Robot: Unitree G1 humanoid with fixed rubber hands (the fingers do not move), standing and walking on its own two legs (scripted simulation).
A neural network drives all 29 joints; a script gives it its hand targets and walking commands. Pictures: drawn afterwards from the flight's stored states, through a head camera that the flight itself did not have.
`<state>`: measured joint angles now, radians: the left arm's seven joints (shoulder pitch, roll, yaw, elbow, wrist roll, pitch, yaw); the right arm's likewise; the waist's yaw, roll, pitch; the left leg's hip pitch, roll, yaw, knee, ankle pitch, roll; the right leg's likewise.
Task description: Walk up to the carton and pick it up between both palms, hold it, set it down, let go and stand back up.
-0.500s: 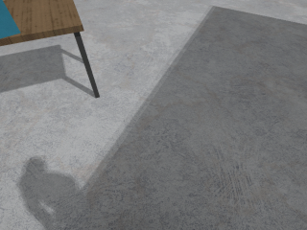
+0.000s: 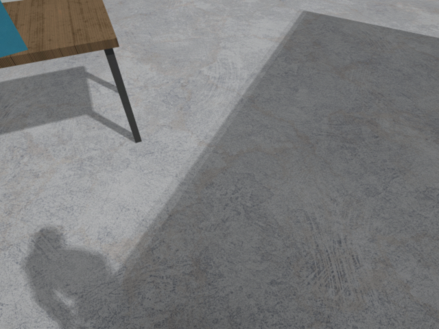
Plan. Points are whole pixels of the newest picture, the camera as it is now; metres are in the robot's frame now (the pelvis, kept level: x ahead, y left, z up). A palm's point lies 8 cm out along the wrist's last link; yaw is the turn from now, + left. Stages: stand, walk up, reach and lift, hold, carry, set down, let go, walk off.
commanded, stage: stand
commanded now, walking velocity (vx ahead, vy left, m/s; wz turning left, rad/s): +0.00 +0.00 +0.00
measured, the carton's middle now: out of the picture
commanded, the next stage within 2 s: none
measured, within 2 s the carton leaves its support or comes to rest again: neither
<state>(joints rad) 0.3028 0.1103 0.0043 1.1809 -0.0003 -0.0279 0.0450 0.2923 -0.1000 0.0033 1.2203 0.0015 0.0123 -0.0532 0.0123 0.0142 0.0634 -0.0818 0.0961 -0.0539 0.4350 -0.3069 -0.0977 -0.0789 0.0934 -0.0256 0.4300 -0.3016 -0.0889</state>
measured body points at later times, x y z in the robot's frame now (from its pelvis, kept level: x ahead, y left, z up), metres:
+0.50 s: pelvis +0.00 +0.01 +0.00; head +0.01 +0.00 +0.45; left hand -0.03 +0.21 -0.16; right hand -0.03 -0.19 -0.17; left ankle -0.04 +0.18 -0.74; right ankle -0.04 -0.06 -0.74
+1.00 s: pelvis +0.00 +0.00 +0.00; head +0.00 +0.00 +0.45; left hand -0.04 +0.20 -0.16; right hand -0.05 -0.20 -0.17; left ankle -0.04 +0.18 -0.74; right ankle -0.04 -0.06 -0.74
